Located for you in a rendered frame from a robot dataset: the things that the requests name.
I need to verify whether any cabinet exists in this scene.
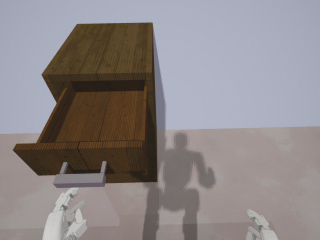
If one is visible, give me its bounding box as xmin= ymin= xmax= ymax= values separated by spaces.
xmin=41 ymin=22 xmax=158 ymax=184

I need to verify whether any robot right hand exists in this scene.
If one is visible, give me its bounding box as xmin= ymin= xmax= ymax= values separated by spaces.
xmin=246 ymin=209 xmax=278 ymax=240

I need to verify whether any robot left hand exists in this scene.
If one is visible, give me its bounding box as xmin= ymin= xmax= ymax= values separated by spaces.
xmin=42 ymin=187 xmax=87 ymax=240

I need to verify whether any drawer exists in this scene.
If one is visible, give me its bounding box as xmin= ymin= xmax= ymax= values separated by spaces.
xmin=13 ymin=79 xmax=148 ymax=176

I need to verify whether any handle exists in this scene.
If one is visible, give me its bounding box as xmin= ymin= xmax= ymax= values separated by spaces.
xmin=53 ymin=161 xmax=107 ymax=188

